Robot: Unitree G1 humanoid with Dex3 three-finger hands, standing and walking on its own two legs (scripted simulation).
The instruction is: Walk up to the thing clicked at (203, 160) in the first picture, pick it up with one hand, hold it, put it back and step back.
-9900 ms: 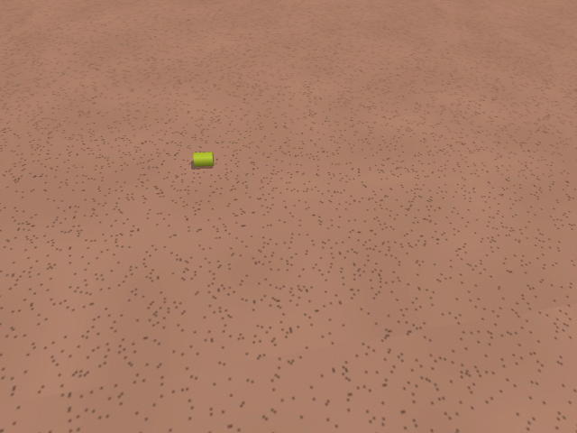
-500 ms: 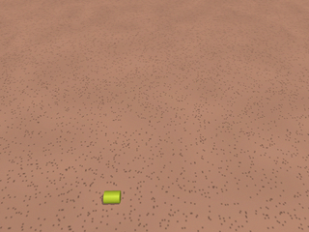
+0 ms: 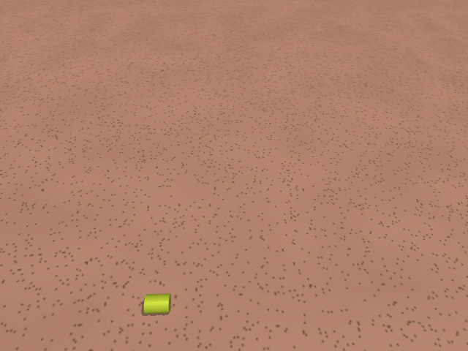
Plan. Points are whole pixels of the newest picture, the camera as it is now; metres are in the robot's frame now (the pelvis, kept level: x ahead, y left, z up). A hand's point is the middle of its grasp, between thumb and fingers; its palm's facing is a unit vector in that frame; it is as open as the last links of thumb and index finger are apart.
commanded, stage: walk up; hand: left
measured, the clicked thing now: (157, 303) +0.45 +0.26 -0.74
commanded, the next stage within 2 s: stand in 0.64 s
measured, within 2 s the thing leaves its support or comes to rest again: neither
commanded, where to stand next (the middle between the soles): +0.06 +0.01 m, yaw +2 degrees
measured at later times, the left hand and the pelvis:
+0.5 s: hand out of the picture +0.09 +0.26 -0.15, palm faces -0.03 -0.94 -0.34, open 7.4 cm; pelvis -0.01 +0.01 +0.00, yaw -1 degrees
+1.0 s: hand out of the picture +0.07 +0.26 -0.15, palm faces -0.04 -0.93 -0.36, open 7.4 cm; pelvis -0.02 +0.00 +0.00, yaw +0 degrees
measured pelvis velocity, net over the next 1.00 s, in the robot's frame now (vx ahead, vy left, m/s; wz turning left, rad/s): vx -0.02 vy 0.00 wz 0.00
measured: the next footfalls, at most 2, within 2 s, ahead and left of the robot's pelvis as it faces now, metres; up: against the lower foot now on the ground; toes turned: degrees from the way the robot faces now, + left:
left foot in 2.00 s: -0.09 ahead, +0.16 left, +0.00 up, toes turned -1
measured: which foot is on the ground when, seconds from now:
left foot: down 0.00-1.00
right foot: down 0.00-1.00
